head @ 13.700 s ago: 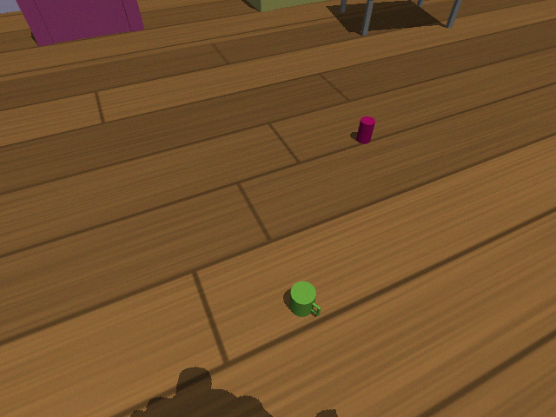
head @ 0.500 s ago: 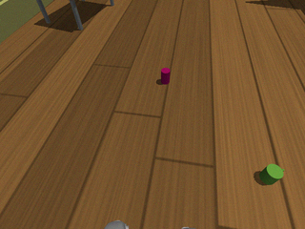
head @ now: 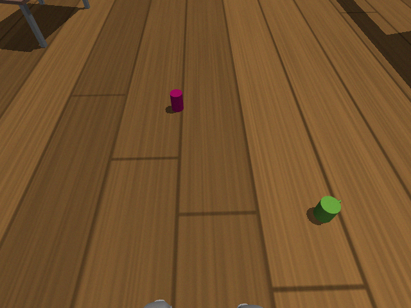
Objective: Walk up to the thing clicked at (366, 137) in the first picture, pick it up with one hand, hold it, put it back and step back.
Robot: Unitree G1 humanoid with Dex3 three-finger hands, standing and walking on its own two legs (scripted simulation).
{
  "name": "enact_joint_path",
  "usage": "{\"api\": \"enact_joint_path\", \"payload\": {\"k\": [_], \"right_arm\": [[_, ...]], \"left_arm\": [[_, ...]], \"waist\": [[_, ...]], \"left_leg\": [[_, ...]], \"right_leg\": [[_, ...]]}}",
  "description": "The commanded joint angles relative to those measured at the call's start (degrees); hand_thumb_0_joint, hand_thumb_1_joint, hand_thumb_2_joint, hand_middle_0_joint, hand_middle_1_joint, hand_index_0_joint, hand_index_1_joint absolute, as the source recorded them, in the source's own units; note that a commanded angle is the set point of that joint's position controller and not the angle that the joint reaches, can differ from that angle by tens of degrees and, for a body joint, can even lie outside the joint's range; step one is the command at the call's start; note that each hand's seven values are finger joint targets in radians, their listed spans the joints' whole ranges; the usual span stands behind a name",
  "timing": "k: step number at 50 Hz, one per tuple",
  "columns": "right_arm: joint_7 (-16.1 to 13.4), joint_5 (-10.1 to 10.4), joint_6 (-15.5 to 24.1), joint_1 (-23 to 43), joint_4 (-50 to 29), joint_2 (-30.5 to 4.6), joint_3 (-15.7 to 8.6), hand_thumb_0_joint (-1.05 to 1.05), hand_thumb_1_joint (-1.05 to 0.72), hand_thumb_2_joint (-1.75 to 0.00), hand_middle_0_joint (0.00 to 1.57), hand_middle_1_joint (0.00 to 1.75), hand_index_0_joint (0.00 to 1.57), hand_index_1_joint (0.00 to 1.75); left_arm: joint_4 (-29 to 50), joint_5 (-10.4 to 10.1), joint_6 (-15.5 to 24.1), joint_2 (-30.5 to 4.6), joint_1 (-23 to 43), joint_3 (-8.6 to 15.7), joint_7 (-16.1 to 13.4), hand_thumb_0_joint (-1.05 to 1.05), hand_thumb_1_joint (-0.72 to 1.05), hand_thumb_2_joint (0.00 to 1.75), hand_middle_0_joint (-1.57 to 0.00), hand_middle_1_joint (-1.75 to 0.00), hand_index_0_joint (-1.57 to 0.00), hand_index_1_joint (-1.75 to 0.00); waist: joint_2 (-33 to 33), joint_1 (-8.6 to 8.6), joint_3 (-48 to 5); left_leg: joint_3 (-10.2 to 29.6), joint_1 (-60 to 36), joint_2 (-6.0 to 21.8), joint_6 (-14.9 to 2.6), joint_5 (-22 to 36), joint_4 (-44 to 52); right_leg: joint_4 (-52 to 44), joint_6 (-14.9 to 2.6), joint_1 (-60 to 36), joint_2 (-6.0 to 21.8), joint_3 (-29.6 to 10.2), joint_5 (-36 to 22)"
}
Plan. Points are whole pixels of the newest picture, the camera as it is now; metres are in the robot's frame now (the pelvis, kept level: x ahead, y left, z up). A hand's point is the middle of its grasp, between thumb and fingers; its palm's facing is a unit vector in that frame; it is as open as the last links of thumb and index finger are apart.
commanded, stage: walk up
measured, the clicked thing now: (176, 100) +1.46 +0.18 -0.67
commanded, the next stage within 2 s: stand in 0.52 s
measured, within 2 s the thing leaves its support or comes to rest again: neither
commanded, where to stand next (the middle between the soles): +0.10 +0.02 m, yaw -3 degrees
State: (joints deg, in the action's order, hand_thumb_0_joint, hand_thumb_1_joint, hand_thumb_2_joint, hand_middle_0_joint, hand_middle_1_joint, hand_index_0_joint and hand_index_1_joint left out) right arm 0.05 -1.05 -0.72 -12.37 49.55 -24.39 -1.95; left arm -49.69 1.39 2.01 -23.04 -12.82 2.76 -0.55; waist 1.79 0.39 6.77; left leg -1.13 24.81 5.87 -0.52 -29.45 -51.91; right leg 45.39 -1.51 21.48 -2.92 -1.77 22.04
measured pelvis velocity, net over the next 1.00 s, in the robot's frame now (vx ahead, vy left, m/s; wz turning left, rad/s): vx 0.01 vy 0.02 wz -0.02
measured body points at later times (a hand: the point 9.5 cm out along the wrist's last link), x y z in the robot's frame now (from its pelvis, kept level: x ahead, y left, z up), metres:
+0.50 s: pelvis +0.00 +0.02 +0.03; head +0.02 +0.00 +0.47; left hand +0.13 +0.31 -0.09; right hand +0.06 -0.29 -0.11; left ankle +0.03 +0.16 -0.71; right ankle +0.02 -0.11 -0.71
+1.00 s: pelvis +0.01 +0.02 +0.04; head +0.01 +0.02 +0.49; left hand +0.10 +0.32 -0.09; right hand +0.09 -0.29 -0.09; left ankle +0.03 +0.16 -0.71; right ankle +0.02 -0.11 -0.71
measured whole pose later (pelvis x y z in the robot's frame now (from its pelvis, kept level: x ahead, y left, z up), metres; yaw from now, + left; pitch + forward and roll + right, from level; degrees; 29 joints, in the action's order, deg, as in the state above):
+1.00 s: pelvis +0.01 +0.02 +0.04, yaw -1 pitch -2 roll +0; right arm 0.9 -0.8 1.0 -3.0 65.9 -20.5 -0.6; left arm -66.5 0.5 0.9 -19.8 -4.7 0.4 0.4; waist 0.4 0.3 3.1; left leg -2.8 8.7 3.1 1.8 -8.9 -20.0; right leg 20.2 1.1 8.5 -0.5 -4.6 9.4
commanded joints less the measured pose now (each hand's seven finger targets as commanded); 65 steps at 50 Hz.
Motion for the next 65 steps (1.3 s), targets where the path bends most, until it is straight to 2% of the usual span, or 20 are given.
{"api": "enact_joint_path", "payload": {"k": [1, 3, 4, 5, 6, 7, 8, 10, 12, 16, 25, 26, 28, 30, 32, 35, 40, 45, 59, 65], "right_arm": [[-0.7, 1.0, 2.6, -0.6, -2.1, -8.9, -2.7, 0.0, -0.9, -0.9, 0.2, 0.3, 0.2, 0.3], [-0.6, 0.6, 3.3, -2.8, 0.1, -9.4, -2.9, 0.0, -0.9, -0.9, 0.2, 0.3, 0.2, 0.3], [-0.7, 0.3, 3.6, -2.8, 0.3, -10.7, -3.3, 0.0, -0.9, -0.9, 0.2, 0.3, 0.2, 0.3], [-0.5, 0.3, 3.9, 0.4, -0.3, -12.9, -3.4, 0.0, -0.9, -0.9, 0.2, 0.3, 0.2, 0.3], [-0.1, 0.9, 3.7, 3.6, -0.1, -13.0, -3.2, 0.0, -0.9, -0.9, 0.2, 0.3, 0.2, 0.3], [0.0, 0.8, 3.4, 5.7, 0.1, -11.6, -2.6, 0.0, -0.9, -0.9, 0.2, 0.3, 0.2, 0.3], [0.1, 0.9, 2.9, 6.6, 0.8, -10.4, -2.2, 0.0, -0.9, -0.9, 0.2, 0.3, 0.2, 0.3], [0.1, 0.7, 2.5, 5.2, 2.8, -9.7, -1.5, 0.0, -0.9, -0.9, 0.2, 0.3, 0.2, 0.3], [0.3, 0.8, 2.8, 5.2, 4.4, -10.1, -1.5, 0.0, -0.9, -0.9, 0.2, 0.3, 0.2, 0.3], [0.4, 0.8, 3.2, 7.8, 6.4, -10.7, -1.0, 0.0, -0.9, -0.9, 0.2, 0.3, 0.2, 0.3], [0.5, 0.7, 2.5, 10.4, 9.7, -9.7, -0.9, 0.0, -0.9, -0.9, 0.2, 0.3, 0.2, 0.3], [0.4, 0.7, 2.8, 9.0, 10.2, -8.7, -0.5, 0.0, -0.9, -0.9, 0.2, 0.3, 0.2, 0.3], [0.3, 0.7, 3.0, 11.8, 10.7, -9.3, -0.7, 0.0, -0.9, -0.9, 0.2, 0.3, 0.2, 0.3], [0.2, 0.8, 3.1, 10.2, 11.6, -8.7, -0.6, 0.0, -0.9, -0.9, 0.2, 0.3, 0.2, 0.3], [0.1, 0.5, 3.2, 10.2, 12.3, -9.3, -0.8, 0.0, -0.9, -0.9, 0.2, 0.3, 0.2, 0.3], [0.1, 0.5, 3.2, 11.2, 12.7, -8.7, -0.7, 0.0, -0.9, -0.9, 0.2, 0.3, 0.2, 0.3], [0.1, 0.5, 3.0, 11.0, 13.3, -8.6, -0.8, 0.0, -0.9, -0.9, 0.2, 0.3, 0.2, 0.3], [0.2, 0.4, 2.6, 11.8, 13.2, -8.5, -1.0, 0.0, -0.9, -0.9, 0.2, 0.3, 0.2, 0.3], [0.2, 0.4, 2.6, 11.5, 12.9, -7.8, -1.0, 0.0, -0.9, -0.9, 0.2, 0.3, 0.2, 0.3], [0.1, 0.4, 2.4, 11.1, 12.9, -8.0, -1.1, 0.0, -0.9, -0.9, 0.2, 0.3, 0.2, 0.3]], "left_arm": [[3.3, -0.4, 2.0, -13.9, 2.8, 2.8, -1.5, 0.0, 0.9, 0.9, -0.2, -0.3, -0.2, -0.3], [3.1, -1.0, 1.6, -12.9, 5.0, 2.0, -1.2, 0.0, 0.9, 0.9, -0.2, -0.3, -0.2, -0.3], [3.1, -1.2, 1.5, -11.4, 5.2, 1.5, -1.2, 0.0, 0.9, 0.9, -0.2, -0.3, -0.2, -0.3], [2.3, -1.5, 1.4, -10.3, 3.7, 1.3, -1.1, 0.0, 0.9, 0.9, -0.2, -0.3, -0.2, -0.3], [0.1, -1.6, 1.3, -11.0, 2.4, 1.5, -1.2, 0.0, 0.9, 0.9, -0.2, -0.3, -0.2, -0.3], [-0.8, -1.1, 1.5, -11.1, 1.6, 1.3, -1.3, 0.0, 0.9, 0.9, -0.2, -0.3, -0.2, -0.3], [-1.4, -0.8, 1.7, -12.0, 3.9, 1.4, -1.1, 0.0, 0.9, 0.9, -0.2, -0.3, -0.2, -0.3], [-1.6, -1.1, 1.6, -13.7, 7.1, 1.6, -0.9, 0.0, 0.9, 0.9, -0.2, -0.3, -0.2, -0.3], [-2.4, -1.1, 1.5, -12.6, 8.0, 0.9, -0.8, 0.0, 0.9, 0.9, -0.2, -0.3, -0.2, -0.3], [-4.9, -1.3, 1.1, -10.6, 8.3, 0.4, -0.5, 0.0, 0.9, 0.9, -0.2, -0.3, -0.2, -0.3], [-7.8, -1.3, 0.6, -9.9, 11.3, 0.0, -0.3, 0.0, 0.9, 0.9, -0.2, -0.3, -0.2, -0.3], [-8.9, -1.1, 0.5, -9.4, 11.7, -0.3, 0.1, 0.0, 0.9, 0.9, -0.2, -0.3, -0.2, -0.3], [-10.1, -1.2, 0.5, -9.2, 9.9, -0.5, 0.4, 0.0, 0.9, 0.9, -0.2, -0.3, -0.2, -0.3], [-10.5, -1.2, 0.5, -9.7, 12.3, -0.4, 0.4, 0.0, 0.9, 0.9, -0.2, -0.3, -0.2, -0.3], [-11.1, -1.4, 0.3, -9.3, 12.0, -0.4, 0.3, 0.0, 0.9, 0.9, -0.2, -0.3, -0.2, -0.3], [-12.1, -1.3, 0.1, -9.5, 12.0, -0.3, 0.3, 0.0, 0.9, 0.9, -0.2, -0.3, -0.2, -0.3], [-12.8, -1.0, 0.2, -9.3, 12.1, -0.4, 0.2, 0.0, 0.9, 0.9, -0.2, -0.3, -0.2, -0.3], [-13.1, -1.0, 0.2, -9.1, 11.7, -0.4, 0.2, 0.0, 0.9, 0.9, -0.2, -0.3, -0.2, -0.3], [-13.2, -1.0, 0.2, -9.0, 10.1, -0.1, 0.2, 0.0, 0.9, 0.9, -0.2, -0.3, -0.2, -0.3], [-13.1, -0.8, 0.0, -9.1, 10.1, 0.0, 0.1, 0.0, 0.9, 0.9, -0.2, -0.3, -0.2, -0.3]], "waist": [[-9.7, 1.43, -8.1], [-7.8, 2.84, -9.5], [-4.9, 2.85, -11.4], [-1.2, 1.13, -12.8], [-0.2, -0.5, -11.8], [-1.9, -1.36, -11.3], [-4.6, -0.49, -8.8], [-5.3, 1.46, -6.1], [-2.7, 1.75, -6.7], [-2.8, 0.01, -8.9], [-2.8, 0.69, -7.3], [-3.1, 0.82, -8.6], [-2.7, -0.33, -9.0], [-3.5, 1.06, -10.6], [-2.4, 0.46, -11.2], [-1.8, 0.21, -9.9], [-1.6, 0.68, -10.1], [-1.5, 0.45, -8.4], [-1.8, 0.3, -8.9], [-2.2, 0.24, -8.2]], "left_leg": [[1.1, -0.8, -0.5, -1.08, 5.1, 6.3], [0.5, -12.1, -1.3, -1.57, 18.4, 14.5], [4.8, -14.4, 2.2, -2.87, 24.7, 17.4], [11.3, -12.2, 6.7, -5.2, 22.6, 20.1], [12.3, -7.4, 8.2, -7.0, 18.6, 19.8], [9.2, -5.8, 6.5, -5.22, 16.7, 18.6], [4.8, -4.9, 2.3, -2.85, 13.3, 16.6], [1.5, -7.8, -0.7, -1.07, 9.0, 15.6], [3.1, -12.4, 0.6, -1.92, 10.2, 20.0], [5.5, -10.3, 4.2, -3.34, 10.5, 26.8], [2.0, -14.0, 2.9, -1.86, 8.8, 29.3], [5.4, -12.3, 3.6, -1.59, 12.0, 33.3], [4.2, -16.3, 3.0, -1.11, 15.0, 32.4], [3.7, -18.4, 2.8, -0.59, 20.8, 32.1], [3.7, -18.8, 3.3, -0.66, 23.8, 33.0], [4.1, -18.9, 3.1, -0.17, 20.2, 35.1], [3.6, -19.8, 3.0, 0.0, 21.6, 35.3], [3.9, -19.0, 2.8, -0.06, 17.5, 36.1], [4.1, -19.9, 2.8, -0.12, 21.3, 35.8], [4.7, -18.5, 2.6, -0.22, 18.2, 36.6]], "right_leg": [[-12.9, -9.04, -5.7, 14.2, -19.1, -28.2], [-9.3, -6.08, 1.2, 10.2, -13.3, -27.4], [-6.7, -3.93, 1.5, 8.2, -11.0, -24.4], [-5.2, -1.7, -0.4, 5.0, -7.8, -17.4], [-5.1, -1.35, -4.9, 3.2, -6.5, -9.4], [-10.2, -2.15, -6.6, 4.8, -9.0, -8.1], [-13.9, -3.53, -4.7, 6.7, -13.6, -7.5], [-17.8, -5.27, 0.9, 10.9, -19.7, -4.7], [-17.6, -3.9, 2.9, 9.2, -16.8, -6.1], [-15.0, -1.58, -5.3, 5.1, -10.0, -12.1], [-20.6, -1.4, -4.0, 6.3, -12.2, -12.2], [-21.6, -0.62, -9.2, 7.1, -9.2, -13.0], [-24.1, -0.03, -7.9, 7.5, -9.9, -14.9], [-24.5, -0.19, -10.1, 8.1, -9.3, -19.3], [-24.5, 0.02, -11.8, 8.2, -8.3, -22.0], [-26.1, 0.19, -11.4, 8.2, -8.1, -18.0], [-27.8, 0.42, -12.0, 8.7, -7.7, -19.7], [-29.5, 0.57, -10.6, 8.6, -7.7, -16.3], [-29.6, 0.63, -11.6, 9.2, -6.8, -18.3], [-29.8, 0.79, -12.0, 9.1, -6.3, -15.1]]}}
